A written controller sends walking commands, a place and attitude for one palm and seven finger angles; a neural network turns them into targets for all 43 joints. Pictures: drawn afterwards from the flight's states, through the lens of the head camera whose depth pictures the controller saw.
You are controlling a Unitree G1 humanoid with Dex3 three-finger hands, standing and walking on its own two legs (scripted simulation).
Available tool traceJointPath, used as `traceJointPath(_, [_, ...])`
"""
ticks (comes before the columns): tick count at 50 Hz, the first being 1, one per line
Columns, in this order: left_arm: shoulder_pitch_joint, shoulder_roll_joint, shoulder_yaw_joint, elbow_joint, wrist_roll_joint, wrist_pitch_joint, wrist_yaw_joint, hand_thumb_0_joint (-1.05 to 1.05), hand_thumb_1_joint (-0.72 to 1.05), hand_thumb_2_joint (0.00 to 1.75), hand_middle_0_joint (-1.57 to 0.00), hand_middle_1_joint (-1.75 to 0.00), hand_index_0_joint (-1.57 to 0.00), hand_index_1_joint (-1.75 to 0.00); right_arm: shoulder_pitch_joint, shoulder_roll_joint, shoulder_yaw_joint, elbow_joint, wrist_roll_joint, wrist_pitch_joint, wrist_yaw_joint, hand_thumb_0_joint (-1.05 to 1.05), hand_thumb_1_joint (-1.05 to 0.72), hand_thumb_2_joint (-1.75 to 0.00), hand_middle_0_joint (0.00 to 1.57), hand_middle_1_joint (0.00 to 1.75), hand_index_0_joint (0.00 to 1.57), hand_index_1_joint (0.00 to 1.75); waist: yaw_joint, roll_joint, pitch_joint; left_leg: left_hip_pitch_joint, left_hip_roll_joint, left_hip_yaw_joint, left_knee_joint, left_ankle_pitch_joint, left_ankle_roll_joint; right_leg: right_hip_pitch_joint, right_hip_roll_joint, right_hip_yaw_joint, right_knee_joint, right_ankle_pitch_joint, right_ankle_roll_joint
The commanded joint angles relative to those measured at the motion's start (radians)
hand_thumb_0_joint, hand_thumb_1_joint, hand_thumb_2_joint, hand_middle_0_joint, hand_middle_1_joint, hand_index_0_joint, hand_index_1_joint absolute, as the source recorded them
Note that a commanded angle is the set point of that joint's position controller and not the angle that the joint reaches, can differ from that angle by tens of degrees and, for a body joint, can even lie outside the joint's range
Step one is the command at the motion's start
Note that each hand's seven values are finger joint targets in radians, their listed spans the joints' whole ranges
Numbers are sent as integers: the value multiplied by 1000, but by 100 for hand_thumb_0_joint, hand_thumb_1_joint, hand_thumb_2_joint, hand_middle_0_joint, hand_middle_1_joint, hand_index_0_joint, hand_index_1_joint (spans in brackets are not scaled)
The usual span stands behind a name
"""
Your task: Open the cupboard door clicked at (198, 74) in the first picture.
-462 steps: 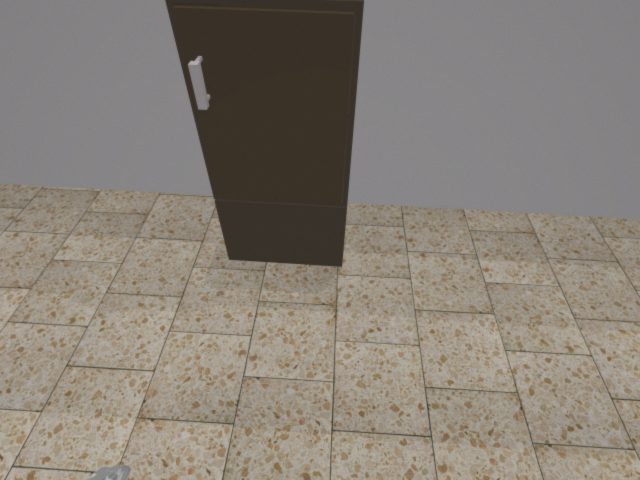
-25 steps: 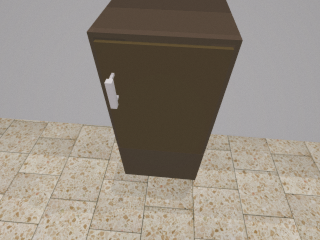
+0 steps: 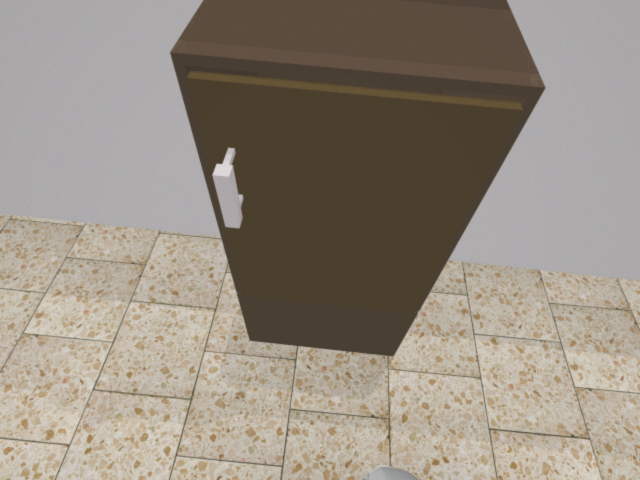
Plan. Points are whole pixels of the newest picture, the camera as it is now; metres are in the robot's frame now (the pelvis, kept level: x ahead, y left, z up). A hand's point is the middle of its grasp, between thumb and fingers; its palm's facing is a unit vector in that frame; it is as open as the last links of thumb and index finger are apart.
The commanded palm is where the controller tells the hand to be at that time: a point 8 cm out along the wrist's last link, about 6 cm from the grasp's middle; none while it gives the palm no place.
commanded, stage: come to a stop and stand still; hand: left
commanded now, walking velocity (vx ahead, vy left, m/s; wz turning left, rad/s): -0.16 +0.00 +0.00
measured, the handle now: (232, 188) +0.52 +0.17 +0.01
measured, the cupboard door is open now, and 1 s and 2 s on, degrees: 0 0 0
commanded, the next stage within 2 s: look again from close up in 0.82 s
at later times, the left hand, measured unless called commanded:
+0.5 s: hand out of the picture +0.04 +0.15 -0.16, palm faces +0.07 -0.96 -0.26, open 7.3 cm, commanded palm none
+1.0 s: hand out of the picture -0.01 +0.13 -0.18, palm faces -0.01 -0.98 -0.22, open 7.3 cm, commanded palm none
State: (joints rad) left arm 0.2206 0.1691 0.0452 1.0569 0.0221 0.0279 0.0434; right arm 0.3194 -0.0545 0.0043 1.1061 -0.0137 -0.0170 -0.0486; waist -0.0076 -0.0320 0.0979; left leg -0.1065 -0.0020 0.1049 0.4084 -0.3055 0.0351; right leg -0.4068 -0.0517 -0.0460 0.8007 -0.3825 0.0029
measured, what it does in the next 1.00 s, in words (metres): steps on the spot: right foot, then left foot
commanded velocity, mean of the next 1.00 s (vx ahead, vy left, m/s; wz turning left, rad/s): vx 0.01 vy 0.03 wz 0.00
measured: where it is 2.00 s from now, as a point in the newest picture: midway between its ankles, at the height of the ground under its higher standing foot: outside the picture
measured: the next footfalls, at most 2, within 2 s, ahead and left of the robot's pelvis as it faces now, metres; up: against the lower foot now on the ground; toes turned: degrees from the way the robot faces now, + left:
right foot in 0.14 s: +0.09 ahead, -0.13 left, +0.00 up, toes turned -6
left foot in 0.62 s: +0.00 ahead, +0.09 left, +0.00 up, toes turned +1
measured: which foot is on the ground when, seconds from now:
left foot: down 0.00-0.16, up 0.18-0.60, down 0.62-1.00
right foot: up 0.00-0.12, down 0.14-0.64, up 0.66-0.88, down 0.90-1.00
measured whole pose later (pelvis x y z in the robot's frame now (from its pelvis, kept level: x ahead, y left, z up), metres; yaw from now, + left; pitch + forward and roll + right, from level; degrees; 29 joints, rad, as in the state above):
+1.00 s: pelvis -0.01 -0.04 -0.01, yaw -1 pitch +0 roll +0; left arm 0.28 0.12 0.00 1.10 0.02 -0.02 0.04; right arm 0.32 -0.14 -0.01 1.09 -0.01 0.01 -0.02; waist -0.02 0.04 0.05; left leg -0.22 0.04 0.03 0.58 -0.38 -0.01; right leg -0.25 0.03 -0.05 0.53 -0.27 -0.05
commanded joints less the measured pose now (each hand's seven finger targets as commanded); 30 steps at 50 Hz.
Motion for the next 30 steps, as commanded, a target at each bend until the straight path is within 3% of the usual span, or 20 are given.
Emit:
traceJointPath(1, [21,36,18,-72,3,-7,-9,0,90,90,-20,-30,-20,-30,82,-213,-72,-32,-12,7,-19,0,-90,-90,20,30,20,30,-13,196,-53,97,288,-142,5,1005,122,-47,12,-15,-24,-1,-5])
traceJointPath(3, [26,44,24,-84,4,-13,-9,0,90,90,-20,-30,-20,-30,54,-211,-78,-44,-15,11,-15,0,-90,-90,20,30,20,30,2,194,-48,66,284,-132,44,960,104,6,12,-15,-117,37,-12])
traceJointPath(5, [91,60,31,-70,5,-29,-10,0,90,90,-20,-30,-20,-30,33,-216,-83,-57,-8,15,-5,0,-90,-90,20,30,20,30,40,143,-94,30,231,-94,141,817,59,140,10,-33,-294,253,-4])
traceJointPath(6, [136,103,37,-61,8,-42,-6,0,90,90,-20,-30,-20,-30,41,-201,-85,-67,-2,16,1,0,-90,-90,20,30,20,30,54,45,-151,-29,172,-61,239,606,16,259,-52,14,-351,569,-10])
traceJointPath(7, [165,177,51,-53,14,-49,5,0,90,90,-20,-30,-20,-30,70,-155,-82,-80,8,18,6,0,-90,-90,20,30,20,30,53,-177,-219,-192,49,8,420,126,-36,405,-249,229,-309,1035,-108])
traceJointPath(8, [184,205,49,-56,1,-48,4,0,90,90,-20,-30,-20,-30,54,-142,-79,-98,16,27,2,0,-90,-90,20,30,20,30,69,-220,-249,-249,-14,-56,583,-347,-45,417,-390,296,-314,1320,-231])
traceJointPath(9, [151,177,39,-65,1,-46,9,0,90,90,-20,-30,-20,-30,15,-133,-77,-101,12,37,-2,0,-90,-90,20,30,20,30,64,-183,-195,-276,9,-133,653,-354,-42,350,-375,258,-342,1199,-260])
traceJointPath(10, [104,162,38,-79,5,-40,11,0,90,90,-20,-30,-20,-30,-13,-127,-76,-95,8,49,4,0,-90,-90,20,30,20,30,59,-204,-156,-297,20,-138,718,-319,-49,274,-332,255,-371,1016,-251])
traceJointPath(12, [36,143,29,-108,3,-33,10,0,90,90,-20,-30,-20,-30,-32,-146,-77,-92,1,60,16,0,-90,-90,20,30,20,30,37,-146,-102,-324,23,-139,774,-216,-62,196,-274,210,-406,799,-214])
traceJointPath(13, [30,144,33,-115,4,-34,12,0,90,90,-20,-30,-20,-30,-35,-147,-77,-92,-1,62,23,0,-90,-90,20,30,20,30,35,-100,-122,-331,19,-131,766,-184,-67,210,-261,197,-411,768,-203])
traceJointPath(15, [33,164,36,-129,4,-36,10,0,90,90,-20,-30,-20,-30,-55,-161,-77,-102,-5,70,32,0,-90,-90,20,30,20,30,37,-93,-126,-335,18,-124,758,-135,-80,180,-260,197,-441,633,-193])
traceJointPath(17, [32,180,43,-135,7,-35,8,0,90,90,-20,-30,-20,-30,-72,-176,-76,-115,-9,73,38,0,-90,-90,20,30,20,30,40,-92,-114,-349,22,-122,718,-112,-87,175,-269,220,-474,472,-197])
traceJointPath(21, [52,200,51,-140,14,-32,3,0,90,90,-20,-30,-20,-30,-112,-179,-68,-148,-9,63,47,0,-90,-90,20,30,20,30,57,-89,-120,-321,22,-98,532,-113,-85,188,-261,247,-502,287,-195])
traceJointPath(23, [63,203,52,-136,19,-31,-1,0,90,90,-20,-30,-20,-30,-123,-171,-62,-159,-5,53,48,0,-90,-90,20,30,20,30,67,-100,-124,-280,16,-80,410,-137,-77,190,-255,260,-515,212,-200])
traceJointPath(25, [65,204,50,-134,17,-28,-5,0,90,90,-20,-30,-20,-30,-101,-171,-55,-160,-3,42,47,0,-90,-90,20,30,20,30,60,-133,-130,-216,5,-67,313,-137,-62,168,-239,264,-532,139,-195])
traceJointPath(28, [26,182,42,-120,6,-20,-12,0,90,90,-20,-30,-20,-30,17,-157,-44,-113,-3,27,42,0,-90,-90,20,30,20,30,5,-129,-133,16,-12,-35,38,-3,-46,48,-159,196,-517,-43,-121])
traceJointPath(29, [16,154,33,-119,-1,-16,-13,0,90,90,-20,-30,-20,-30,61,-177,-43,-97,-2,21,37,0,-90,-90,20,30,20,30,-14,-67,-130,98,18,-55,-38,17,-38,-15,-122,151,-472,-102,-83])
traceJointPath(30, [15,105,20,-122,-6,-12,-16,0,90,90,-20,-30,-20,-30,85,-217,-48,-93,-10,14,32,0,-90,-90,20,30,20,30,-25,83,-102,61,126,-206,-145,-78,-4,-53,-45,81,-343,-114,-41])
